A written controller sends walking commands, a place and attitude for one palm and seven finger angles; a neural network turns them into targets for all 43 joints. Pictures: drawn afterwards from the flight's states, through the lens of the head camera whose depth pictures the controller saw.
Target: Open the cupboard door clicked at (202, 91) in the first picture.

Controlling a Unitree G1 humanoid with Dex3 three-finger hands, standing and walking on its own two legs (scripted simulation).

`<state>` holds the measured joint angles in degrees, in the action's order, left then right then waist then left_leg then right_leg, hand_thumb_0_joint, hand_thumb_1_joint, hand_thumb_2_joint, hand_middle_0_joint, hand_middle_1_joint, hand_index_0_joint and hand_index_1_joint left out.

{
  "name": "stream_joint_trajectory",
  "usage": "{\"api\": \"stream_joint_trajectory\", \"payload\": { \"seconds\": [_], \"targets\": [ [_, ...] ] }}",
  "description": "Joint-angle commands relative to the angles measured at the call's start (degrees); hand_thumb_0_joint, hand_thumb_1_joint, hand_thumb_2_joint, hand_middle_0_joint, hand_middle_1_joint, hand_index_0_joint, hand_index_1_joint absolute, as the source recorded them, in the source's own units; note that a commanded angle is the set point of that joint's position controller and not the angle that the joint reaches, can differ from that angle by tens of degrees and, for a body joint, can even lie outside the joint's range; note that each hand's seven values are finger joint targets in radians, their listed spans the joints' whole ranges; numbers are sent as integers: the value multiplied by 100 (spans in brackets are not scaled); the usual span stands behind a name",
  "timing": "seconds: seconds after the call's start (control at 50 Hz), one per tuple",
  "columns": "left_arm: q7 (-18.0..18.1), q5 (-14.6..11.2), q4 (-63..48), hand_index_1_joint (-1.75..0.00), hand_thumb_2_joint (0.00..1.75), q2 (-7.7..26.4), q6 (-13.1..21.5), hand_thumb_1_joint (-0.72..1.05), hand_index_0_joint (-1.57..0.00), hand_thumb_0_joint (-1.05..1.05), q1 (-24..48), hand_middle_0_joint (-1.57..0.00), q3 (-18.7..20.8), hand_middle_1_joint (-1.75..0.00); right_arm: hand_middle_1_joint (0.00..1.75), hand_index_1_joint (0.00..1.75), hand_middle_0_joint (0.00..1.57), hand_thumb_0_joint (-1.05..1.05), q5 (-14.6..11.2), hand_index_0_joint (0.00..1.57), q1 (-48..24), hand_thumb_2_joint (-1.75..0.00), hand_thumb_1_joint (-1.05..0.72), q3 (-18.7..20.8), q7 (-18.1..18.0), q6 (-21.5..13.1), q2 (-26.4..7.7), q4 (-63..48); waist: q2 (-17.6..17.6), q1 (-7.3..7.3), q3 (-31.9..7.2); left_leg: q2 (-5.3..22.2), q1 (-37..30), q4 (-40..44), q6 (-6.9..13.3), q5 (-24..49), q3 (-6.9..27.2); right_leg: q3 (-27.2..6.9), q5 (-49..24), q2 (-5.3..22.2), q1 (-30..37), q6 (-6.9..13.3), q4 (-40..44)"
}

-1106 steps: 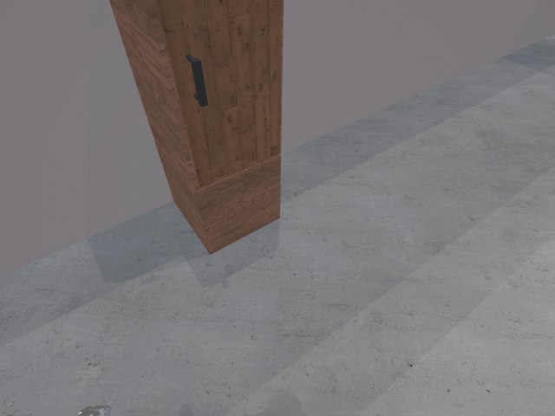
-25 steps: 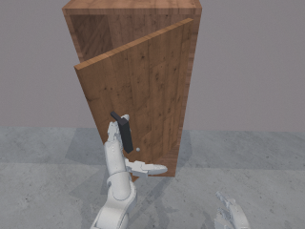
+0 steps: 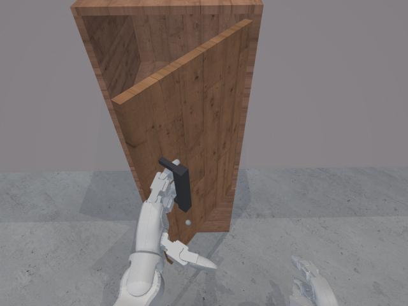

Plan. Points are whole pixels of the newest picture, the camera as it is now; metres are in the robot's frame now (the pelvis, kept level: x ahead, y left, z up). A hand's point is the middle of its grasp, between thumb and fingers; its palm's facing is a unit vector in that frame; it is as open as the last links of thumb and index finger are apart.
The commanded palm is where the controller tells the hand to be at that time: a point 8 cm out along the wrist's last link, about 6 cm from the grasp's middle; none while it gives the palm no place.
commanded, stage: slide the hand sideways off the handle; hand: left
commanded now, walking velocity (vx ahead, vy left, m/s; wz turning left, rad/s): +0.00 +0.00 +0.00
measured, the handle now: (175, 185) +0.32 +0.07 +0.09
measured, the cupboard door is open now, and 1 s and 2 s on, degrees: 53 52 52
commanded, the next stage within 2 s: draw the hand back to the body in 0.72 s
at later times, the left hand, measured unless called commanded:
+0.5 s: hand (156, 254) +0.20 +0.09 +0.08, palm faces +0.04 -1.00 +0.00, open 16.0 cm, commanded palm +0.16 +0.15 +0.08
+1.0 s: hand (134, 264) +0.18 +0.12 +0.09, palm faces +0.03 -1.00 -0.05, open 16.3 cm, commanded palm +0.15 +0.18 +0.10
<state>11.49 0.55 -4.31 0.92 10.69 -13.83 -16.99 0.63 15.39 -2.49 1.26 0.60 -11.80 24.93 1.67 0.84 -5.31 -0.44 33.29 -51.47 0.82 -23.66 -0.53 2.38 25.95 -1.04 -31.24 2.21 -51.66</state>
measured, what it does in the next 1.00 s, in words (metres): stands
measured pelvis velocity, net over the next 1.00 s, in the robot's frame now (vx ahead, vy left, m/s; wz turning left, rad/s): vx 0.00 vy -0.01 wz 0.02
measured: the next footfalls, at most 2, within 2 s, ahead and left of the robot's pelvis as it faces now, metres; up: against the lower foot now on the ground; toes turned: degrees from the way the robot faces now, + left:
none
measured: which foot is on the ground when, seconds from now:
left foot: down 0.00-1.00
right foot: down 0.00-1.00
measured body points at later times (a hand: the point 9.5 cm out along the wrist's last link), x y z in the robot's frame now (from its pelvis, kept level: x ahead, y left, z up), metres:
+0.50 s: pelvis +0.02 -0.01 -0.01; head +0.04 -0.03 +0.44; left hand +0.19 +0.14 +0.08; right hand +0.21 -0.23 -0.08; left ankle +0.03 +0.11 -0.69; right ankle +0.01 -0.10 -0.69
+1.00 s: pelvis +0.00 -0.01 -0.02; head +0.01 -0.02 +0.43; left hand +0.17 +0.17 +0.10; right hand +0.19 -0.22 -0.08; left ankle +0.03 +0.11 -0.69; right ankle +0.01 -0.10 -0.69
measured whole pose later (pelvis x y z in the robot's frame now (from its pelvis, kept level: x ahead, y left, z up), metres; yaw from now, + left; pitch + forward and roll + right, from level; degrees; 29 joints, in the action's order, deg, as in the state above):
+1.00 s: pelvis +0.00 -0.01 -0.02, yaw +1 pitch +8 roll -1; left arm -1.3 -7.8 -26.2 9.7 13.9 -38.7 -5.2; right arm -1.7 17.2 -1.5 -2.0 -3.7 -12.2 20.7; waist 3.5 -0.7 -8.3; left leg 0.4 40.3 -59.8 0.1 -27.7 1.6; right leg 4.5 29.6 -1.9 -37.0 2.9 -58.2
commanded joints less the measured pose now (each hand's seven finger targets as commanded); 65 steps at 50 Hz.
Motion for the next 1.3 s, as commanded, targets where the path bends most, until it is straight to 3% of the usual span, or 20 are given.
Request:
{"api": "stream_joint_trajectory", "payload": {
  "seconds": [0.0, 0.14, 0.16, 0.24, 0.34, 0.54, 0.64, 0.74, 0.78, 0.82, 0.86, 0.92, 1.04, 1.16, 1.2, 1.28],
  "targets": [
    [-38, -98, -1694, -30, 30, 71, 400, -50, -15, 0, 146, -15, 375, -30, 30, 30, 20, 0, -53, 20, -729, -90, -90, 230, -31, -338, -519, -1137, -420, -120, -681, -36, -489, 758, 83, 490, 112, -106, -709, 49, 183, -38, 1073],
    [-202, -160, -2338, -30, 30, 207, 550, -50, -15, 0, -944, -15, 471, -30, 30, 30, 20, 0, -46, 20, -545, -90, -90, 277, 0, -422, -531, -1256, -347, -88, -755, -30, -399, 540, 74, 873, 113, -83, -1383, 9, 188, -53, 794],
    [-241, -174, -2380, -30, 30, 166, 576, -50, -15, 0, -997, -15, 377, -30, 30, 30, 20, 0, -46, 20, -504, -90, -90, 267, 5, -438, -538, -1262, -391, -14, -732, -33, -373, 506, 92, 873, 136, -77, -1395, 10, 165, -66, 782],
    [-406, -263, -2675, -30, 30, 460, 726, -50, -15, 0, -1555, -15, 707, -30, 30, 30, 20, 0, -39, 20, -414, -90, -90, 304, -31, -488, -545, -1312, -437, -67, -904, -58, -228, 325, 90, 1012, 114, -182, -1802, 36, 237, -114, 669],
    [-709, -482, -2918, -30, 30, 582, 869, -50, -15, 0, -2284, -15, 902, -30, 30, 30, 20, 0, -87, 20, -359, -90, -90, 323, -67, -541, -547, -1376, -488, -65, -878, -75, -38, 170, 83, 1059, 116, -257, -2175, 69, 275, -191, 597],
    [-1279, -751, -3287, -30, 30, 798, 1092, -50, -15, 0, -2782, -15, 1083, -30, 30, 30, 20, 0, -147, 20, -316, -90, -90, 410, -189, -657, -580, -1430, -467, 31, -814, -95, 336, -146, 96, 784, 187, -429, -1835, 141, -14, -275, 559],
    [-1519, -924, -3341, -30, 30, 954, 1115, -50, -15, 0, -3182, -15, 1296, -30, 30, 30, 20, 0, -198, 20, -336, -90, -90, 448, -255, -697, -548, -1426, -364, -54, -839, -99, 421, -208, 90, 751, 210, -414, -1692, 140, -50, -263, 511],
    [-1503, -935, -3340, -30, 30, 925, 1102, -50, -15, 0, -2839, -15, 1209, -30, 30, 30, 20, 0, -207, 20, -369, -90, -90, 434, -310, -763, -585, -1477, -406, 0, -578, -83, 526, -233, 107, 378, 236, -372, -726, 88, -443, -205, 601],
    [-1446, -895, -3446, -30, 30, 840, 1099, -50, -15, 0, -2727, -15, 1037, -30, 30, 30, 20, 0, -209, 20, -366, -90, -90, 416, -304, -808, -598, -1521, -261, 6, -643, -85, 479, -226, 124, 337, 238, -348, -510, 70, -502, -167, 589],
    [-1358, -855, -3463, -30, 30, 1020, 1037, -50, -15, 0, -2654, -15, 1204, -30, 30, 30, 20, 0, -218, 20, -334, -90, -90, 421, -313, -806, -595, -1519, -353, -37, -668, -64, 486, -164, 117, 229, 243, -325, -251, 50, -499, -149, 622],
    [-1250, -800, -3620, -30, 30, 1272, 935, -50, -15, 0, -2483, -15, 1425, -30, 30, 30, 20, 0, -220, 20, -372, -90, -90, 407, -343, -796, -589, -1523, -202, -101, -729, -53, 416, -106, 128, 215, 234, -369, -112, 36, -402, -121, 689],
    [-1200, -871, -3581, -30, 30, 1239, 713, -50, -15, 0, -2612, -15, 1576, -30, 30, 30, 20, 0, -275, 20, -369, -90, -90, 354, -352, -791, -548, -1508, -192, -154, -651, -44, 277, 67, 122, 250, 218, -251, -205, 10, -311, -125, 763],
    [-1370, -1107, -3602, -30, 30, 1305, 301, -50, -15, 0, -2386, -15, 1764, -30, 30, 30, 20, 0, -337, 20, -432, -90, -90, 277, -424, -929, -607, -1376, -219, -114, -414, -21, 51, 319, 126, 222, 235, -204, -130, 16, -181, -165, 1074],
    [-1549, -1288, -3743, -30, 30, 1560, 81, -50, -15, 0, -2489, -15, 2210, -30, 30, 30, 20, 0, -365, 20, -439, -90, -90, 285, -460, -1076, -629, -1220, -47, -206, -494, -5, -261, 560, 123, 605, 278, 11, -738, -28, 115, -144, 1045],
    [-1620, -1353, -3887, -30, 30, 1572, 37, -50, -15, 0, -2394, -15, 2253, -30, 30, 30, 20, 0, -381, 20, -437, -90, -90, 278, -465, -1120, -646, -1199, 31, -175, -493, -4, -380, 624, 121, 663, 291, 70, -841, -48, 84, -150, 1044],
    [-1730, -1485, -3962, -30, 36, 1699, -56, -36, -16, 0, -2337, -16, 2515, -30, 30, 30, 20, 0, -405, 20, -443, -90, -90, 277, -490, -1192, -669, -1116, 82, -228, -567, 5, -569, 724, 108, 940, 320, 145, -1140, -63, 263, -135, 1054]
  ]
}}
